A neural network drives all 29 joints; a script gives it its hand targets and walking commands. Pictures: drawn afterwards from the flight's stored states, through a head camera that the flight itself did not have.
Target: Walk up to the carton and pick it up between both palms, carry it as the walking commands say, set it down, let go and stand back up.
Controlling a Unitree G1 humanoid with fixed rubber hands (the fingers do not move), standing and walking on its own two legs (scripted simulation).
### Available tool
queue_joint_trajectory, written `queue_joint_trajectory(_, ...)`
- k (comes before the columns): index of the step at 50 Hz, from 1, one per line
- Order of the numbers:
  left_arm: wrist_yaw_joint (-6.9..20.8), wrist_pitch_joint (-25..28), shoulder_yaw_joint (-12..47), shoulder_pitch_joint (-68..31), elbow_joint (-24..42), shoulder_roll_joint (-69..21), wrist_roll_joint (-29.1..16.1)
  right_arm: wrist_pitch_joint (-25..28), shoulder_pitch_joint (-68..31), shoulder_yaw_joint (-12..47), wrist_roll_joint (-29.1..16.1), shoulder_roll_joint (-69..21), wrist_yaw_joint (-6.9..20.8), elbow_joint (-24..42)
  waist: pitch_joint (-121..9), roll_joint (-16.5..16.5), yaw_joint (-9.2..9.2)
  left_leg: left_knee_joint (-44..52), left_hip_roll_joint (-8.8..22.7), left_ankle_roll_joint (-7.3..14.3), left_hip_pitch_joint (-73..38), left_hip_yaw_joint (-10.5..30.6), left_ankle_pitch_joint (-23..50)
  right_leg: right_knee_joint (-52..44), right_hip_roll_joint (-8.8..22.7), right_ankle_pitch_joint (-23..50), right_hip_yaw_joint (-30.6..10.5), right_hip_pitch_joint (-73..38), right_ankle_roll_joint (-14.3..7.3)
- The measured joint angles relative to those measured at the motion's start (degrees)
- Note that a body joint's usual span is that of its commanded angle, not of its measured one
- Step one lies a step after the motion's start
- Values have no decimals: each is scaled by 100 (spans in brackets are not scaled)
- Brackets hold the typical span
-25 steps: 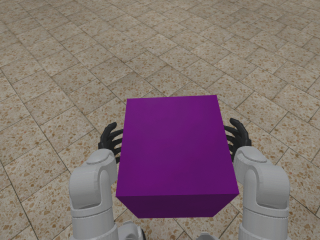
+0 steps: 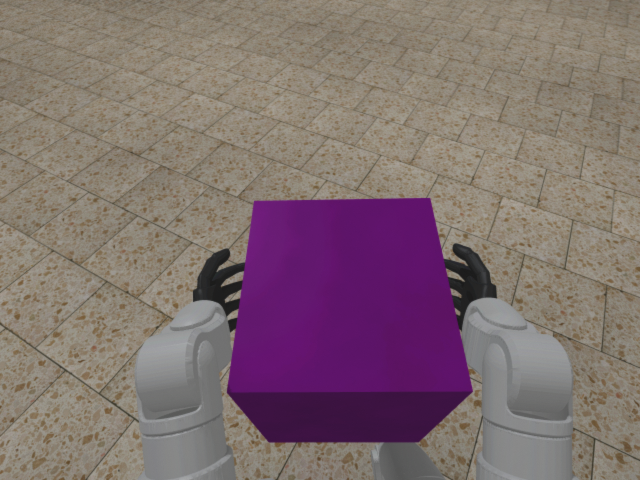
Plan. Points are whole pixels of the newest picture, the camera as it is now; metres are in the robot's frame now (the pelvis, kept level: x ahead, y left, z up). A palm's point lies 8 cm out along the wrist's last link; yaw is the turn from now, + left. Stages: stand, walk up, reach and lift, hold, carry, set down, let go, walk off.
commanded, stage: carry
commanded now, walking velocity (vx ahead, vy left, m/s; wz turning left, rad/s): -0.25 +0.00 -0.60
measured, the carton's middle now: (342, 330) +0.30 +0.01 +0.03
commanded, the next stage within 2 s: none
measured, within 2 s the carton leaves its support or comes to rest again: neither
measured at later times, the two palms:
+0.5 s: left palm out of the picture +0.12 +0.02 +0.07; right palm out of the picture +0.03 -0.25 +0.08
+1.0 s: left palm out of the picture -0.02 +0.00 +0.09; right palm out of the picture -0.12 -0.27 +0.09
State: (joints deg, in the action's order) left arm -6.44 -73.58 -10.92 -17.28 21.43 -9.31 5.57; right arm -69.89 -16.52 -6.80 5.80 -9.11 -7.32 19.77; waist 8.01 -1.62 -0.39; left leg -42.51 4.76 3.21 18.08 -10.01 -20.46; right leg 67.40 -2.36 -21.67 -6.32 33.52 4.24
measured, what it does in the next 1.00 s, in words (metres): walks backwards, turning right: right foot, then left foot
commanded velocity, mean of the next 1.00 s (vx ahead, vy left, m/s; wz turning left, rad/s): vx -0.07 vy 0.00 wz -0.16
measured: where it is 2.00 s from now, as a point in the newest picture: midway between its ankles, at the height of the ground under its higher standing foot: outside the picture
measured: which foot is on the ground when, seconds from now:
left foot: down 0.00-0.18, up 0.20-0.42, down 0.44-0.76, up 0.78-0.90, down 0.92-1.00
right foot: up 0.00-0.16, down 0.18-0.48, up 0.50-0.72, down 0.74-1.00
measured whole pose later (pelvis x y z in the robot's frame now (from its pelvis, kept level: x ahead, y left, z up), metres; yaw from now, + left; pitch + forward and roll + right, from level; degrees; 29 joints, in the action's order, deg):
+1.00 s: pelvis -0.33 -0.04 -0.01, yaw -18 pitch -2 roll +1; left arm -6.6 -72.6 -9.5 -16.8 17.6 -9.2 5.5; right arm -70.2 -14.6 -7.4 5.8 -8.6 -7.4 18.6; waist 1.8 -1.6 1.6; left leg -42.6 1.3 0.8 24.1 -5.8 -16.6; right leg 43.1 -0.6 -15.0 -5.1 26.6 1.3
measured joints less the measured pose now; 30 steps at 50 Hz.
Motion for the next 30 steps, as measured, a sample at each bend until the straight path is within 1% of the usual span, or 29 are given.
queue_joint_trajectory(2,0,55,0,-5,1,0,-14,0,-77,-50,1,-20,0,0,-199,-2,-198,0,178,-39,316,-160,142,6,164,-2,-1,3,0)
queue_joint_trajectory(4,0,119,0,-12,0,1,-30,0,-166,-116,1,-48,0,-3,-302,-4,-341,1,349,-94,614,-305,308,-183,267,-20,-2,-51,0)
queue_joint_trajectory(6,0,137,0,-12,0,1,-38,0,-183,-132,0,-55,0,-4,-343,-4,-385,1,510,-159,907,-380,492,-723,285,-36,-4,-233,-36)
queue_joint_trajectory(9,0,141,1,-13,0,1,-43,3,-184,-132,1,-53,-2,-4,-346,-5,-383,-89,713,-281,1381,-445,746,-2101,285,-6,-6,-658,-159)
queue_joint_trajectory(10,-3,160,9,-11,-3,-4,-43,20,-183,-138,0,-49,-1,-4,-252,80,-353,-140,795,-291,1501,-404,759,-2193,196,-93,6,-589,-176)
queue_joint_trajectory(11,-12,148,27,-1,-9,-4,-43,23,-149,-135,0,-42,2,-5,-120,128,-269,-242,721,-291,1575,-217,334,-2186,139,8,-1,-512,-188)
queue_joint_trajectory(12,-30,111,46,4,-10,-3,-43,23,-94,-120,-1,-27,12,-5,-6,114,-151,-454,518,-291,1651,38,-149,-2198,144,191,-22,-451,-202)
queue_joint_trajectory(13,-43,77,67,7,-9,-4,-43,23,-28,-94,-1,-9,20,18,79,75,-48,-701,284,-291,1708,251,-456,-2236,170,361,-69,-402,-209)
queue_joint_trajectory(14,-47,68,92,8,-7,-4,-44,24,21,-78,0,6,21,61,144,57,33,-932,93,-292,1726,390,-552,-2302,177,500,-127,-371,-209)
queue_joint_trajectory(17,-46,168,171,1,1,-6,-71,24,50,-107,2,16,14,236,167,62,259,-1174,-276,-293,1522,473,-566,-2469,145,829,-298,-261,-173)
queue_joint_trajectory(19,-38,290,230,-20,16,-9,-112,28,52,-149,2,16,-2,416,163,63,411,-1158,-428,-293,1159,476,-566,-2498,113,971,-330,-245,-147)
queue_joint_trajectory(21,-28,369,263,-27,16,-13,-116,47,52,-173,0,17,-5,493,134,62,527,-847,-528,-293,605,482,-570,-2499,52,1085,-330,-242,-121)
queue_joint_trajectory(22,-26,372,263,-27,15,-14,-113,47,53,-172,0,18,-5,494,113,63,568,-489,-575,-293,241,486,-573,-2499,14,1143,-331,-239,-103)
queue_joint_trajectory(23,-24,356,247,-33,14,-12,-104,49,54,-159,-1,17,-5,470,126,-51,581,-269,-653,-164,93,451,-482,-2504,43,1206,-383,-251,-82)
queue_joint_trajectory(24,-22,306,212,-26,14,-9,-89,41,55,-131,-2,16,-5,406,125,-185,544,-205,-699,-125,57,371,-384,-2505,71,1193,-466,-253,-77)
queue_joint_trajectory(25,-21,242,176,-4,13,-3,-73,25,56,-97,-2,14,-5,321,123,-188,498,-196,-641,-107,35,330,-307,-2442,17,832,-465,-253,-91)
queue_joint_trajectory(26,-20,162,127,5,13,-1,-51,11,56,-57,-3,14,-4,223,125,-128,437,-195,-526,-92,8,301,-248,-2209,-39,375,-332,-228,-92)
queue_joint_trajectory(27,-21,81,79,5,12,-2,-23,7,55,-19,-3,14,-2,123,118,-45,389,-195,-400,-85,-7,295,-198,-1834,-56,123,-137,-189,-91)
queue_joint_trajectory(28,-20,16,43,5,13,-2,5,7,55,11,-2,15,2,43,108,21,336,-192,-286,-84,-15,296,-154,-1413,-54,65,6,-173,-92)
queue_joint_trajectory(30,-17,-53,6,2,17,0,29,2,51,38,-1,15,8,-30,-24,55,194,-188,-124,-84,100,283,-67,-822,-2,56,113,-173,-93)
